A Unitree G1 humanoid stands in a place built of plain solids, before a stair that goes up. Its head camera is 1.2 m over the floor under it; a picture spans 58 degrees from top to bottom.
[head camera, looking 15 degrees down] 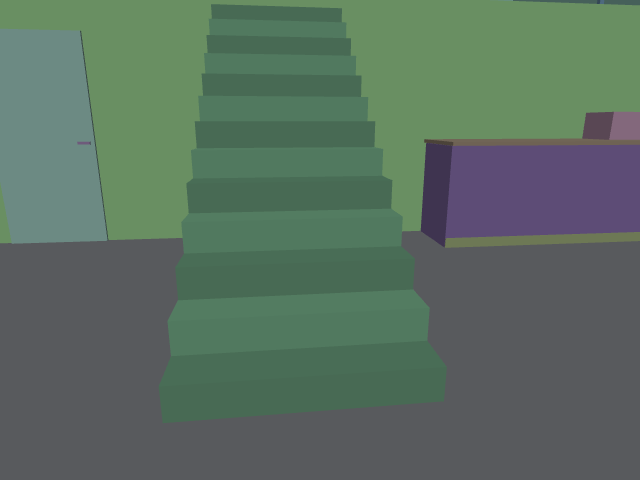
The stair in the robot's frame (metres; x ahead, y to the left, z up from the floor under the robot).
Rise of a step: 0.17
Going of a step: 0.24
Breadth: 1.22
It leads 7 degrees to the left of straight ahead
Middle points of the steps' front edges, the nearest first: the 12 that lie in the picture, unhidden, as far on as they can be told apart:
1.61 0.05 0.17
1.85 0.08 0.35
2.09 0.11 0.52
2.32 0.14 0.70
2.56 0.16 0.87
2.80 0.19 1.04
3.04 0.22 1.22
3.27 0.25 1.39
3.51 0.28 1.57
3.75 0.31 1.74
3.98 0.34 1.91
4.22 0.37 2.09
